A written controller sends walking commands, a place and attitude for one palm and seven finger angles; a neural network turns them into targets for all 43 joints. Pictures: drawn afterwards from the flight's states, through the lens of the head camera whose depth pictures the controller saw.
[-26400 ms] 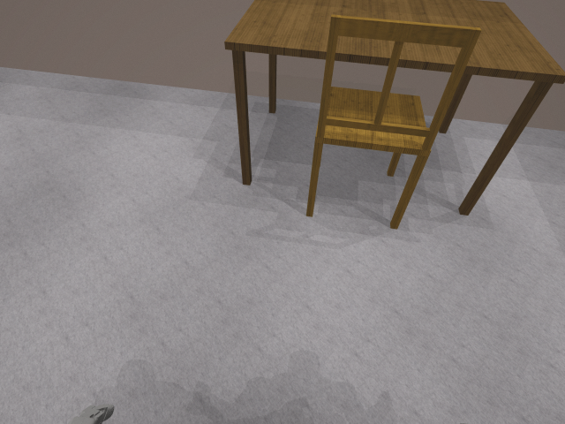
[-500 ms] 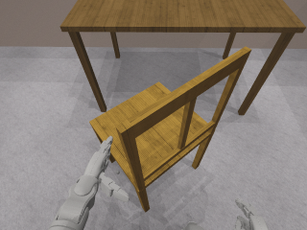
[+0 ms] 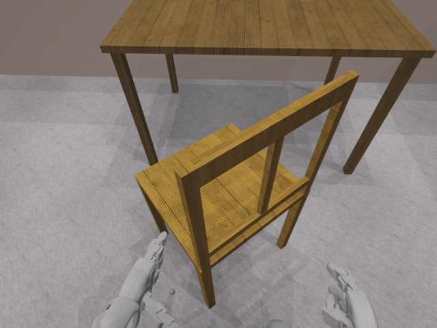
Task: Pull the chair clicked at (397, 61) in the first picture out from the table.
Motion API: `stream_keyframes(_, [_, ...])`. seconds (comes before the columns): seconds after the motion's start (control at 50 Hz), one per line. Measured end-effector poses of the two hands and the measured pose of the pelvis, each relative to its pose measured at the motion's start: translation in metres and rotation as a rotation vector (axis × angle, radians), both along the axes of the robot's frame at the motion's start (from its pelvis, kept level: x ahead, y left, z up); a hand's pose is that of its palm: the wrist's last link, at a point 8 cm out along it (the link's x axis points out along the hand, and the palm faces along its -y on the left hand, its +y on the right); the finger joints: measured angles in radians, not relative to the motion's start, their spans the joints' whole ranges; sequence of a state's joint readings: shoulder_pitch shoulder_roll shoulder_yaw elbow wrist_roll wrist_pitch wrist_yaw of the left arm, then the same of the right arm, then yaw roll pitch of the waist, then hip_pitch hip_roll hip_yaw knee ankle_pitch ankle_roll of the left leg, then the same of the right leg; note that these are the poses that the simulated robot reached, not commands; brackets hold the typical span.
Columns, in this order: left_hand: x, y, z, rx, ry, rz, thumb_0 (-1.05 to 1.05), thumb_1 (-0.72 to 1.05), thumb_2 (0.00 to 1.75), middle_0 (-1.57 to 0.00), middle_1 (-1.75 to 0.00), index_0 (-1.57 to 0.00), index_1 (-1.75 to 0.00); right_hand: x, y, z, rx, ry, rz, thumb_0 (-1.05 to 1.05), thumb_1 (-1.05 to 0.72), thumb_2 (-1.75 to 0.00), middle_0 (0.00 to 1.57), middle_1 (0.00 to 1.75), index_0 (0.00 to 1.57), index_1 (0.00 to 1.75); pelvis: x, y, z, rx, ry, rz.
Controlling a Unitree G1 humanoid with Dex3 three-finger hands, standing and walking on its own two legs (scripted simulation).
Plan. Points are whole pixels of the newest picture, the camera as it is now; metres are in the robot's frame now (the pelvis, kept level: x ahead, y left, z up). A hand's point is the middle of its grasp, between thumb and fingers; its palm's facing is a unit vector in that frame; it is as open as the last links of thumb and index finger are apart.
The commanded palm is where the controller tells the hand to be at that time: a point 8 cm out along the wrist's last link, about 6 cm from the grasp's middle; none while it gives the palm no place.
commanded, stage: draw the fingers out of the gap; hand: left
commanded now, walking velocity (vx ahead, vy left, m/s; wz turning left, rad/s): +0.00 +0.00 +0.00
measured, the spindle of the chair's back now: (268, 179) +0.44 -0.11 -0.03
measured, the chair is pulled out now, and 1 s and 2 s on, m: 0.47 0.47 0.47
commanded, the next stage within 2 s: draw the hand back to the body in 0.04 s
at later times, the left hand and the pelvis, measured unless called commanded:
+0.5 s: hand (137, 279) +0.20 +0.13 +0.05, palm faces -0.04 -1.00 -0.07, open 17.5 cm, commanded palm +0.17 +0.20 +0.06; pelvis -0.01 +0.00 -0.02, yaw +0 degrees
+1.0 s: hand (50, 259) +0.20 +0.23 +0.13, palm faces +0.32 -0.87 -0.38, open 14.5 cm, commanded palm +0.17 +0.27 +0.16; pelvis +0.03 +0.01 +0.03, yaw +1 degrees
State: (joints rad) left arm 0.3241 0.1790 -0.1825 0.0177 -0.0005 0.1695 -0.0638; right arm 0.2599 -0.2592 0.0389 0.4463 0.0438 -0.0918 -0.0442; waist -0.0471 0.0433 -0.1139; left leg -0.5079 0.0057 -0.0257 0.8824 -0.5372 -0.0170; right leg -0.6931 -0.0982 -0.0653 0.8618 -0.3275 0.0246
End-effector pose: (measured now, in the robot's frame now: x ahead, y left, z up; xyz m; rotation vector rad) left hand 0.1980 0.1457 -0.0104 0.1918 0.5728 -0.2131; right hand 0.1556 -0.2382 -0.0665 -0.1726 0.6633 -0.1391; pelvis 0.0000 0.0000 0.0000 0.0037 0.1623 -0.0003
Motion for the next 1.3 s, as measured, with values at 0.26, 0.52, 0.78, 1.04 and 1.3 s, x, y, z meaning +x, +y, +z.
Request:
stream_keyframes(0.26, [-0.021,0.013,0.020,-0.132,-0.161,0.128,-0.01,-0.54,0.20,0.00,0.00,-0.01,0.00,0.000,0.001,-0.004,-0.027,-0.042,0.005,0.02,-0.91,-0.90,0.20,0.30,0.20,0.30,-0.005,0.001,-0.010,-0.010,0.017,0.009])
stream_keyframes(0.52, [-0.018,0.041,0.060,-0.126,-0.483,0.145,-0.01,-0.55,0.20,0.00,0.00,0.00,0.00,0.008,0.016,-0.031,0.053,-0.012,0.027,0.02,-0.91,-0.90,0.20,0.30,0.20,0.30,-0.007,0.002,-0.023,-0.016,0.041,0.003])
stream_keyframes(0.78, [-0.024,0.092,0.129,0.129,-0.550,0.335,-0.01,-0.42,0.27,-0.02,-0.03,-0.03,-0.03,0.026,0.015,0.001,0.023,-0.042,-0.013,0.02,-0.91,-0.90,0.20,0.30,0.20,0.30,0.015,0.005,0.005,-0.024,-0.044,0.014])
stream_keyframes(1.04, [-0.029,0.128,0.175,0.318,-0.612,0.463,-0.01,0.01,0.47,-0.08,-0.12,-0.09,-0.11,0.050,0.033,0.027,0.016,-0.071,0.046,0.02,-0.91,-0.90,0.20,0.30,0.20,0.30,0.029,0.011,0.030,-0.022,-0.169,0.012])
stream_keyframes(1.3, [-0.019,0.154,0.216,0.388,-0.749,0.506,0.00,0.47,0.70,-0.15,-0.22,-0.15,-0.21,0.046,0.035,0.032,0.025,-0.042,0.057,0.02,-0.91,-0.90,0.20,0.30,0.20,0.30,0.030,0.011,0.040,-0.023,-0.208,-0.014])
